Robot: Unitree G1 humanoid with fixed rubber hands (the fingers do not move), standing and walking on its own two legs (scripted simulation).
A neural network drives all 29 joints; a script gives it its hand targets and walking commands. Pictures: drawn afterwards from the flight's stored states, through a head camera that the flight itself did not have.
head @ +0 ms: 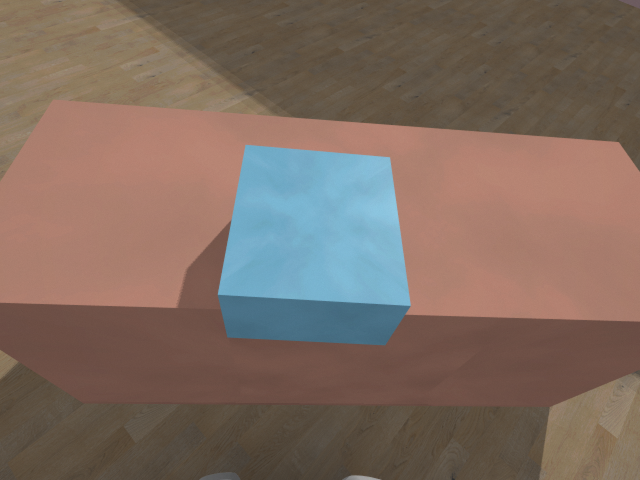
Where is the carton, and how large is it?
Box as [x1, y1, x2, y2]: [218, 145, 410, 344]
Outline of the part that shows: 245,145 218,290 218,297 227,337 385,344 410,305 389,157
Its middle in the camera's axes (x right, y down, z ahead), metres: -0.01 +0.01 +0.64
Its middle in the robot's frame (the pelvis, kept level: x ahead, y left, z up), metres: +0.46 +0.01 -0.06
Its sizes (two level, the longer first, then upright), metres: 0.284 0.249 0.141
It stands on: a pedestal, 0.63 m high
